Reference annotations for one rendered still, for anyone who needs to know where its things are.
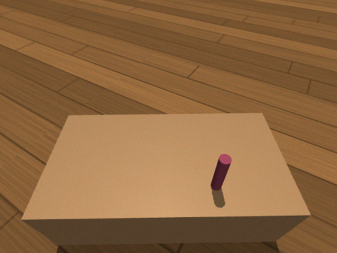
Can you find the can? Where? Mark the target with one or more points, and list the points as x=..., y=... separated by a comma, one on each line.
x=221, y=170

